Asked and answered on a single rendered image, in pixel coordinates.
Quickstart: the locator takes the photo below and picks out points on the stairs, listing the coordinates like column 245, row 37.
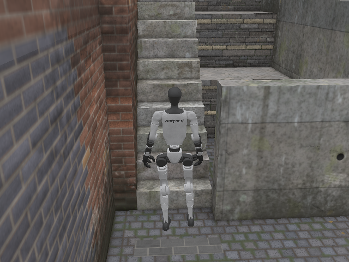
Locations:
column 168, row 57

